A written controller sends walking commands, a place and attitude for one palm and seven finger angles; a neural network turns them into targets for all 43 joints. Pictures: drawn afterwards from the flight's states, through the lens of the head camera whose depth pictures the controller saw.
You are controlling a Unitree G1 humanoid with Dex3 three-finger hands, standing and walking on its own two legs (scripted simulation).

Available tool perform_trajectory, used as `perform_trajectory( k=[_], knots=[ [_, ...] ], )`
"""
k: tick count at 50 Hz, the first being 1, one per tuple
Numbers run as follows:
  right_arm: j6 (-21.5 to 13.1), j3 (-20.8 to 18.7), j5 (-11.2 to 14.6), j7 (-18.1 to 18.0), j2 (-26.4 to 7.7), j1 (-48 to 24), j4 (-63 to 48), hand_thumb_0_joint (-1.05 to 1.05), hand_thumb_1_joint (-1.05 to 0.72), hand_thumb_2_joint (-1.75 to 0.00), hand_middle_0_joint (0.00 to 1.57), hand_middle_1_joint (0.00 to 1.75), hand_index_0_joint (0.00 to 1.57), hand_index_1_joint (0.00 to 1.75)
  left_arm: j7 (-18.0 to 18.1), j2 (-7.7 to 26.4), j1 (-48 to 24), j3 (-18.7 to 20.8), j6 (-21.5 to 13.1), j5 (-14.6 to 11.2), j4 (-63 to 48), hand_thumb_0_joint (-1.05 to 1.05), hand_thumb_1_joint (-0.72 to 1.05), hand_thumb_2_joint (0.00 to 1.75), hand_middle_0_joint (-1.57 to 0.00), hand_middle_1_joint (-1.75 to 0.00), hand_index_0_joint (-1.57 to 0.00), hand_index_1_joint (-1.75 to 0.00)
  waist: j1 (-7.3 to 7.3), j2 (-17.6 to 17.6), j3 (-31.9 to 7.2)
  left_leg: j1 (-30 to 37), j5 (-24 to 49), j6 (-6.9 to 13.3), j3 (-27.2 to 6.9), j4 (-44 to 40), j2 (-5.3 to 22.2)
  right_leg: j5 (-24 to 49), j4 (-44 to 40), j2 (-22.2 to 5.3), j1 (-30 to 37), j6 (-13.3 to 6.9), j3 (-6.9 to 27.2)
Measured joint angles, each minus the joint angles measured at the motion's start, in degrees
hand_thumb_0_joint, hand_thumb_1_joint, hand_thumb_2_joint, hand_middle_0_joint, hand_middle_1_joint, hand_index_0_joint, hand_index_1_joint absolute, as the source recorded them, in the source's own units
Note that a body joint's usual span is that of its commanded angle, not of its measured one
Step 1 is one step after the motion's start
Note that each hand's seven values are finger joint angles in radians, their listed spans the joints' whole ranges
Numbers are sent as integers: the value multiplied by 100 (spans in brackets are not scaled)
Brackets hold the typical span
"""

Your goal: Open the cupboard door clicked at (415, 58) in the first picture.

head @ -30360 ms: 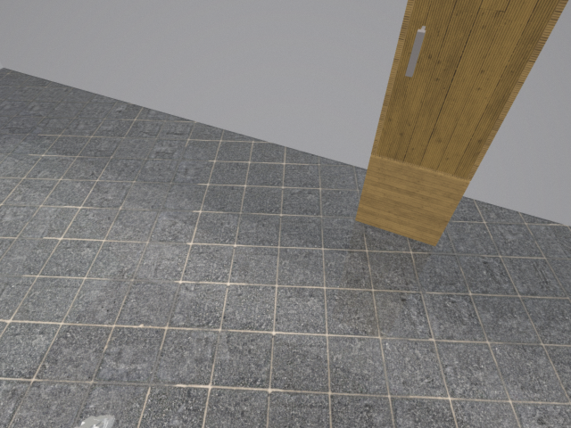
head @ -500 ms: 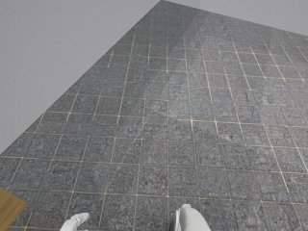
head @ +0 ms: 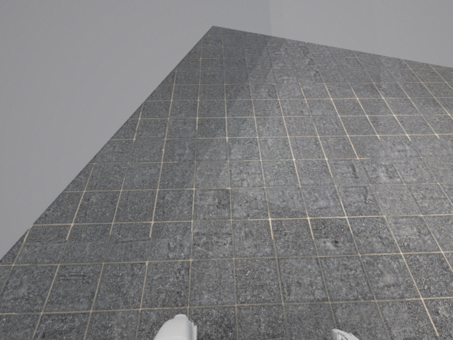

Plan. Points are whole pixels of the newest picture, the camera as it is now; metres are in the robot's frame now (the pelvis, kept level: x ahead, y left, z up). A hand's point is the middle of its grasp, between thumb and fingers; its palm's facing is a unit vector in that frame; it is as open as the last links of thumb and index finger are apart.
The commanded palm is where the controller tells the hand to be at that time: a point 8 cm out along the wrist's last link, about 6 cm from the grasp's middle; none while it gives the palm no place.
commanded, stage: walk to a spot facing it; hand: left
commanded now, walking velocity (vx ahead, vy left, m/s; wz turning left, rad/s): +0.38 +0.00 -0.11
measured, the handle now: out of the picture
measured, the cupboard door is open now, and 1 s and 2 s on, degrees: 51 51 51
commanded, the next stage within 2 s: turn to face it in 0.60 s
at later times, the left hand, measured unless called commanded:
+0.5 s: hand (167, 241) +0.35 +0.18 -0.16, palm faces -0.13 -0.96 -0.24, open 7.3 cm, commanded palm none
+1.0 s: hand (193, 207) +0.47 +0.13 -0.20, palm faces +0.05 -0.98 -0.17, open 7.3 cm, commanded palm none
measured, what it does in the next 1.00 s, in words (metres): walks ahead: left foot, then right foot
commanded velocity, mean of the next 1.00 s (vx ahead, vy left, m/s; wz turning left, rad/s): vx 0.22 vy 0.00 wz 0.12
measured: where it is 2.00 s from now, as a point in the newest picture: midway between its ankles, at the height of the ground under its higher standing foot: (263, 262)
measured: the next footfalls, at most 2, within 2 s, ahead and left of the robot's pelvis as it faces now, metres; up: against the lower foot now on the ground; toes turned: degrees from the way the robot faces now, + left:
left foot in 0.10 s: +0.20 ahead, +0.13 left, +0.00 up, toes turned +6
right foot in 0.52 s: +0.35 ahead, -0.15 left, +0.00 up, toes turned -15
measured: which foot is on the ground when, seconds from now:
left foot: up 0.00-0.08, down 0.10-0.54, up 0.56-0.86, down 0.88-1.00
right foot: down 0.00-0.10, up 0.12-0.50, down 0.52-0.88, up 0.90-1.00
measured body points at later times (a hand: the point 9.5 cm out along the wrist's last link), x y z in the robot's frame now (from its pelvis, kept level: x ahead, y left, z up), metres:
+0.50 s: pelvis +0.24 -0.02 -0.01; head +0.27 -0.03 +0.44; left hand +0.36 +0.23 -0.14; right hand +0.12 -0.24 -0.16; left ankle +0.16 +0.13 -0.74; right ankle +0.31 -0.14 -0.73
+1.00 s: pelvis +0.44 -0.05 -0.02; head +0.48 -0.03 +0.43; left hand +0.47 +0.19 -0.19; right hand +0.51 -0.29 -0.16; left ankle +0.52 +0.05 -0.74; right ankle +0.35 -0.17 -0.67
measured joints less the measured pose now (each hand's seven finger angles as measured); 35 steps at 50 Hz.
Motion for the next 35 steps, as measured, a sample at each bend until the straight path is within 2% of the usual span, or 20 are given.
perform_trajectory(
  k=[3, 5, 6, 9, 10, 12, 15, 19, 22, 25, 26, 27, 29, 31, 33, 35],
  knots=[
    [-42, 26, 8, 25, 1, -245, -37, 0, -91, -90, 20, 30, 20, 30, 6, -48, 301, -38, 23, 6, 180, 0, 92, 90, -20, -30, -20, -30, 128, -85, 24, 345, -48, 91, 131, -607, -190, -331, 78, -81, 315, 99, 85],
    [-151, 69, -16, 8, -4, -328, -84, 0, -91, -90, 20, 30, 20, 30, 4, -95, 526, -43, 55, -10, 289, 0, 92, 90, -20, -30, -20, -30, 162, -136, 27, 767, 98, 229, 246, -1174, -323, -726, 591, -159, 310, 177, 160],
    [-237, 83, -55, -12, -22, -347, -116, 0, -91, -90, 20, 30, 20, 30, -7, -136, 611, -44, 90, -28, 335, 0, 92, 90, -20, -30, -20, -30, 150, -100, 26, 837, 473, 371, 275, -1205, -300, -915, 1302, -164, 52, 202, 140],
    [-339, 124, -75, -82, 57, -181, -146, 0, -91, -90, 20, 30, 20, 30, -41, -117, 537, -44, 230, -13, 411, 1, 91, 90, -20, -30, -20, -30, 137, -251, 103, 1018, -40, 477, 472, -803, -350, -960, 4130, -319, -1138, 207, 213],
    [-340, 127, -73, -103, 84, -46, -118, 0, -91, -90, 20, 30, 20, 30, -56, -103, 455, -24, 271, 7, 396, 1, 91, 90, -20, -30, -20, -30, 123, -276, 89, 1145, -164, 464, 499, -883, -374, -781, 4700, -394, -1515, 223, 189],
    [-331, 133, -67, -147, 130, 263, 25, 0, -91, -90, 20, 30, 20, 30, -102, -84, 242, 16, 333, 49, 279, 1, 91, 90, -20, -30, -20, -30, 109, -281, 63, 1440, -153, 394, 514, -1229, -412, -396, 5121, -581, -2138, 276, 139],
    [-305, 17, -24, -236, 57, 704, 300, -1, -94, -90, 20, 30, 20, 30, -153, -113, -63, 48, 352, 67, 14, 1, 91, 90, -20, -30, -20, -30, 95, -214, 16, 1906, -73, 376, 566, -1815, -428, 72, 4575, -852, -2724, 363, 117],
    [-210, -6, -49, -177, -113, 1219, 598, -1, -94, -90, 20, 30, 20, 30, -157, -29, -410, 108, 377, 80, -186, 2, 93, 90, -20, -30, -20, -30, -29, -95, -22, 2434, -147, 274, 683, -2300, -361, 522, 3136, -1049, -2879, 423, -23],
    [-153, 8, -77, -145, -156, 1546, 752, 0, -93, -90, 20, 30, 20, 30, -198, 118, -653, 133, 389, 73, -255, 1, 93, 90, -20, -30, -20, -30, -178, -56, 6, 2738, -366, 133, 788, -2388, -283, 649, 2352, -1039, -2723, 420, -134],
    [-107, 43, -84, -122, -151, 1856, 889, 0, -92, -90, 20, 30, 20, 30, -218, 262, -846, 127, 331, 77, -306, 1, 93, 90, -20, -30, -20, -30, -296, -23, 37, 2933, -790, -75, 867, -2110, -125, 609, 1659, -899, -2259, 339, -306],
    [-97, 63, -62, -111, -121, 1986, 925, 0, -92, -90, 20, 30, 20, 30, -224, 332, -880, 113, 259, 83, -343, 1, 93, 90, -20, -30, -20, -30, -328, -62, 24, 2871, -1025, -97, 855, -1758, -76, 475, 1385, -861, -2005, 238, -316],
    [-69, 81, -23, -96, -94, 2044, 981, 0, -92, -90, 20, 30, 20, 30, -201, 368, -936, 127, 163, 86, -360, 1, 92, 90, -20, -30, -20, -30, -312, -86, 37, 2634, -1215, -43, 808, -1062, -2, 573, 1432, -841, -1979, 170, -315],
    [40, 82, 27, -77, -103, 1928, 1084, 1, -92, -90, 20, 30, 20, 30, -119, 297, -1014, 113, 55, 27, -371, 1, 92, 90, -20, -30, -20, -30, -322, 21, 168, 1930, -1546, 81, 356, 730, 31, 252, 1740, -736, -1888, 157, -398],
    [92, 65, 40, -89, -88, 1742, 1086, 1, -91, -90, 20, 30, 20, 30, -41, 194, -952, 63, 41, 4, -364, 0, 92, 90, -20, -30, -20, -30, -353, 51, 178, 1255, -1367, 123, 120, 1821, -2, 82, 1559, -663, -1595, 182, -470],
    [92, 57, 30, -100, -45, 1526, 986, 1, -91, -90, 20, 30, 20, 30, 12, 78, -822, 6, 40, 10, -293, 0, 91, 90, -20, -30, -20, -30, -381, 13, 116, 761, -1134, 103, 92, 1959, 21, 128, 1165, -617, -1259, 242, -513],
    [65, 51, 26, -90, 26, 1308, 825, 1, -91, -90, 20, 30, 20, 30, 69, -21, -681, -1, 31, 10, -188, 0, 92, 90, -20, -30, -20, -30, -400, -50, 42, 433, -889, 67, 116, 1561, 44, 153, 799, -588, -950, 220, -552]
  ],
)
